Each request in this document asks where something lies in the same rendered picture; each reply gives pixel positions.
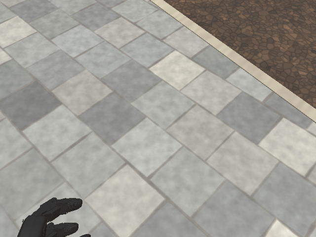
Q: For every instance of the robot left hand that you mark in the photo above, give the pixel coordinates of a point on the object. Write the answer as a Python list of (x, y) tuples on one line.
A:
[(35, 225)]

